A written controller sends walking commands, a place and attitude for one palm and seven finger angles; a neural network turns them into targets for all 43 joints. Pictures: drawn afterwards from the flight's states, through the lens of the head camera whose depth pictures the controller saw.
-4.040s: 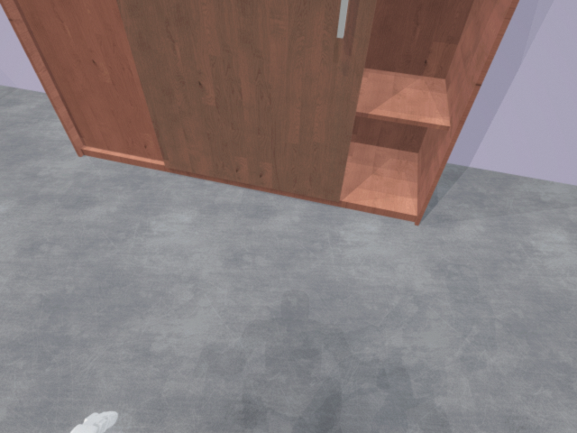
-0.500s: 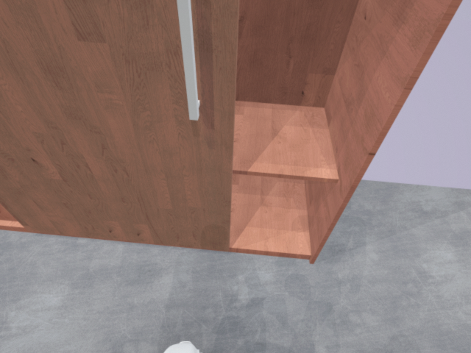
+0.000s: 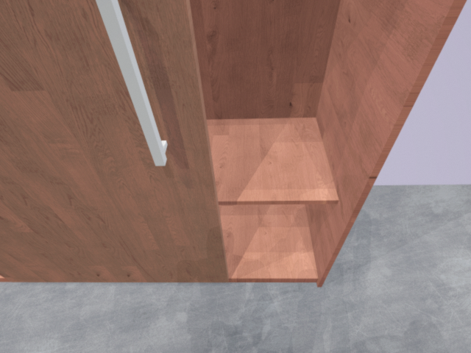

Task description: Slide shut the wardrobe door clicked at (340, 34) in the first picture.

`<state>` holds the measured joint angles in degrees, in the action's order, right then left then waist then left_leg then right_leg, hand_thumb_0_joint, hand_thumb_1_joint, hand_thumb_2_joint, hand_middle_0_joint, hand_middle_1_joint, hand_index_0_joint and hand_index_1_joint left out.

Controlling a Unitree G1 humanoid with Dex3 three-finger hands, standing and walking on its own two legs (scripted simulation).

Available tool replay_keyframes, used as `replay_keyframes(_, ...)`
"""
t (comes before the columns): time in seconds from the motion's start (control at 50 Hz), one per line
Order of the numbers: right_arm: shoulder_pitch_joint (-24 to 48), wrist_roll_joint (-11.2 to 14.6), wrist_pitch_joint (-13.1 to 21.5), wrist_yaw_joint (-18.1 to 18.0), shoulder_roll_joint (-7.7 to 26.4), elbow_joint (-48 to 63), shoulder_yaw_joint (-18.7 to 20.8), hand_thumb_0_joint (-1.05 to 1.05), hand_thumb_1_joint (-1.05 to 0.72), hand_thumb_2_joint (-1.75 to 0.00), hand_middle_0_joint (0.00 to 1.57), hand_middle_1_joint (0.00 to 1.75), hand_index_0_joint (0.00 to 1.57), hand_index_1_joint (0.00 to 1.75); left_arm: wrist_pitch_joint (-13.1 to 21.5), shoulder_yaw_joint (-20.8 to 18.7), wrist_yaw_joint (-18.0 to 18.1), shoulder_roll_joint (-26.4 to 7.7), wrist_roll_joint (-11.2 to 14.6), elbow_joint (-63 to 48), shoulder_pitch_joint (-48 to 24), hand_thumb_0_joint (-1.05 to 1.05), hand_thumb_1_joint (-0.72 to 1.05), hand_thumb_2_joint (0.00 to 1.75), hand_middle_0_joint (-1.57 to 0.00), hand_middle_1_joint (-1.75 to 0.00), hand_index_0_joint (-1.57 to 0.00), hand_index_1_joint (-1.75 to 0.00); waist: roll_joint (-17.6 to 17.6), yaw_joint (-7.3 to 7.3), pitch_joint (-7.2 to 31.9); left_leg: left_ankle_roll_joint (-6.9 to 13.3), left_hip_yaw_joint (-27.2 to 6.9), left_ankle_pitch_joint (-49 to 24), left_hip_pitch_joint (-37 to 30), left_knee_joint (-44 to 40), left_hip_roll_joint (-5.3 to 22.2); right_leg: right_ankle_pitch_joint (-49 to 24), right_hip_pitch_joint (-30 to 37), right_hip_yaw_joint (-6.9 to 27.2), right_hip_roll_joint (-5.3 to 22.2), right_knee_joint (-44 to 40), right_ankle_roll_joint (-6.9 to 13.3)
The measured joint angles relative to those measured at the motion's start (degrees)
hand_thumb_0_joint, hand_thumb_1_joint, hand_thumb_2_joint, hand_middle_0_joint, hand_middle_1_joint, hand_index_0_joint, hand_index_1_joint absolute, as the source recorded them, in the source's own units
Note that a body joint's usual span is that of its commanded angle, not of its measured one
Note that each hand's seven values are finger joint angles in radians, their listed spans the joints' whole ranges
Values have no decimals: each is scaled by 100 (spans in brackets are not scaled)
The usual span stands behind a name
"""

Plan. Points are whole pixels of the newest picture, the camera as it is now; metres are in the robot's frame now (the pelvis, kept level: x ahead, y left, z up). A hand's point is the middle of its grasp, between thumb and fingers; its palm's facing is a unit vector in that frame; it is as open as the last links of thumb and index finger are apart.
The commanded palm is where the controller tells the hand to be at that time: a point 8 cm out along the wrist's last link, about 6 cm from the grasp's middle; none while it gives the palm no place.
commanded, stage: come to a stop and stand still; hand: left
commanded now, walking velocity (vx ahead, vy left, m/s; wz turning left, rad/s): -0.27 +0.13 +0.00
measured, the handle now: (142, 90) +0.48 +0.17 +0.22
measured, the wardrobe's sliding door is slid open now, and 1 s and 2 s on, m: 0.38 0.38 0.38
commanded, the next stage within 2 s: look again from close up in 1.92 s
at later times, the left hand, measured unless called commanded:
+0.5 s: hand out of the picture -0.04 +0.25 -0.17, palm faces +0.12 -0.97 -0.21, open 7.4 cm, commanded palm none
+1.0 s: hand out of the picture -0.13 +0.19 -0.16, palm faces +0.05 -0.99 -0.16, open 7.4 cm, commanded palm none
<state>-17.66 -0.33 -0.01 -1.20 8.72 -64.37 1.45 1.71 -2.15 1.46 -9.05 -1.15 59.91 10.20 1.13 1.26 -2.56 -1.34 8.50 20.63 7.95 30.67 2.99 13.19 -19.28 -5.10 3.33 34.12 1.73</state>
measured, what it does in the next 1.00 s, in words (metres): walks backwards: left foot, then right foot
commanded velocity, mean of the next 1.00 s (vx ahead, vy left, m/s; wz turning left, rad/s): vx -0.03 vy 0.03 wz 0.00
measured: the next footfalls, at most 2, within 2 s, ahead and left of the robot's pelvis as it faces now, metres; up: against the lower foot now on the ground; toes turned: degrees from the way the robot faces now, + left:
left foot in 0.40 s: -0.05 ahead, +0.16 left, +0.00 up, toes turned +2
right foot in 0.72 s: -0.10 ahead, -0.06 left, +0.00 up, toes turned -1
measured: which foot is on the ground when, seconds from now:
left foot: down 0.00-0.00, up 0.02-0.38, down 0.40-1.00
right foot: down 0.00-0.40, up 0.42-0.70, down 0.72-1.00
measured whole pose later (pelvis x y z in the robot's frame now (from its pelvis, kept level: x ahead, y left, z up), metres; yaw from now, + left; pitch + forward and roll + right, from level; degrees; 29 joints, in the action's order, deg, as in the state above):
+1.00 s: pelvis -0.12 +0.04 +0.01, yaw +0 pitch -2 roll +1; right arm -17.5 -0.1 -1.0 -1.4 7.2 -66.3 -0.2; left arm 0.1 0.3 2.5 -5.6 -0.3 65.8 17.9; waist 0.4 0.6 -0.7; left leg 0.5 3.8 8.9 11.3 22.4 0.4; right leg 15.8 -6.2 -1.7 -0.8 24.1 1.7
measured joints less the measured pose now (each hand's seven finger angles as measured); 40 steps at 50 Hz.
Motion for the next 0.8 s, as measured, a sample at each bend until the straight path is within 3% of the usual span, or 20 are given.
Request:
replay_keyframes(0.06, 53, 37, -128, -17, 1, 20, 43, 0, -91, -90, 20, 30, 20, 30, -28, 83, 22, 122, 13, -16, -157, 0, 92, 90, -20, -30, -19, -30, 154, 101, -32, -24, -245, 587, 301, 635, 12, -2, 57, -168, -44, -95, 97)
replay_keyframes(0.16, 299, 48, -287, -25, -7, 151, 110, 0, -91, -90, 20, 30, 20, 30, -109, 25, 110, 223, -7, -175, -411, 0, 92, 90, -20, -30, -20, -30, 49, -48, -202, -87, -591, 977, 979, 2132, -176, -270, 94, -225, 29, -402, 131)
replay_keyframes(0.22, 471, 31, -339, 2, 70, 292, 166, 0, -91, -90, 20, 30, 20, 30, -175, -9, 116, 197, -37, -245, -434, -1, 92, 90, -20, -30, -20, -30, 13, -128, -243, -134, -668, 839, 1165, 2348, -204, -464, 54, -215, 68, -562, 93)
replay_keyframes(0.3, 600, 10, -310, 52, 165, 482, 202, 0, -91, -90, 19, 30, 20, 30, -271, -69, 103, 78, -82, -240, -310, 0, 91, 90, -20, -30, -20, -30, -44, -204, -177, -104, -683, 630, 1038, 1845, -166, -694, -51, -174, 96, -692, 7)
replay_keyframes(0.38, 516, 1, -184, 77, 186, 609, 161, 0, -91, -90, 19, 30, 20, 30, -378, -138, 88, -111, -69, -166, -78, 0, 91, 90, -20, -30, -20, -30, -145, -246, 8, -12, -635, 88, 445, 391, -125, -824, -241, -136, 91, -611, -122)
replay_keyframes(0.42, 441, -40, -148, 61, 101, 596, 136, 0, -91, -90, 19, 30, 20, 30, -462, -176, 79, -233, -18, -84, 23, 0, 91, 90, -20, -30, -20, -30, -318, -240, 54, 106, -595, -58, 375, 145, -216, -327, -412, 10, 126, -278, -194)
replay_keyframes(0.46, 284, -79, -177, 45, 8, 591, 64, 0, -91, -90, 19, 30, 20, 30, -548, -207, 64, -304, -11, 1, 170, 0, 91, 90, -20, -30, -20, -30, -393, -217, 161, 198, -585, -260, 364, 13, -247, 342, -563, 270, -4, 344, -212)
replay_keyframes(0.54, 93, -63, -227, -5, -106, 437, -61, 0, -90, -90, 19, 30, 20, 30, -527, -208, 17, -336, -38, 85, 467, 0, 91, 90, -20, -30, -20, -30, -368, -272, 323, 287, -623, -674, 320, -503, -280, 537, -646, 564, -235, 1793, -252)
replay_keyframes(0.58, 107, -54, -230, -36, -131, 365, -91, 0, -91, -90, 20, 30, 20, 30, -473, -171, 18, -323, -30, 145, 630, 0, 91, 90, -20, -30, -19, -30, -377, -317, 328, 319, -569, -797, 326, -668, -335, 586, -432, 570, -227, 1892, -298)
replay_keyframes(0.66, 173, -41, -139, -76, -84, 309, -74, 1, -92, -90, 20, 30, 20, 30, -447, -47, 39, -220, 10, 345, 862, 0, 91, 90, -20, -30, -19, -30, -368, -272, 249, 373, -436, -923, 409, -779, -463, 947, 346, 468, -134, 762, -343)
replay_keyframes(0.72, 190, 10, -61, -61, -48, 266, -63, 1, -92, -90, 20, 30, 20, 30, -362, 41, 69, -108, 42, 500, 940, 0, 91, 90, -20, -30, -19, -30, -341, -226, 202, 353, -335, -908, 555, -639, -536, 568, 998, 469, -115, -610, -241)
replay_keyframes(0.8, 195, 61, -54, -48, 67, 101, -62, 1, -92, -90, 20, 30, 20, 30, -228, 178, 88, 181, 61, 668, 927, 0, 91, 90, -20, -30, -19, -30, 57, -132, 137, 285, -423, -1005, 475, -711, -372, 398, 1194, 381, -293, -943, -101)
